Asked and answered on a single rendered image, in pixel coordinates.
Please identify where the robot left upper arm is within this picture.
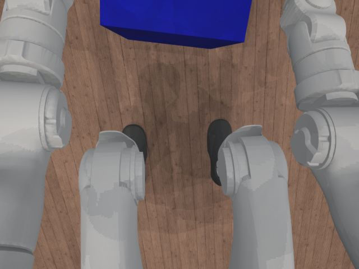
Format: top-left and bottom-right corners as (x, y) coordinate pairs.
(0, 81), (72, 269)

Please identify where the robot right thigh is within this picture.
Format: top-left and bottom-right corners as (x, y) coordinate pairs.
(219, 136), (294, 269)

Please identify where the carton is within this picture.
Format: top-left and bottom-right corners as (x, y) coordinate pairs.
(100, 0), (252, 49)

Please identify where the right robot forearm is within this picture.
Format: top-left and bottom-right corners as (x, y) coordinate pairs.
(279, 0), (359, 112)

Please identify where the left robot foot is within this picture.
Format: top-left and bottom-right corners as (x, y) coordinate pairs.
(122, 124), (148, 182)

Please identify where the left robot forearm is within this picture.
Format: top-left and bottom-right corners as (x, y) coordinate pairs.
(0, 0), (74, 89)

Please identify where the robot right upper arm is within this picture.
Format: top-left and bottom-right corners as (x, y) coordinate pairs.
(290, 107), (359, 269)

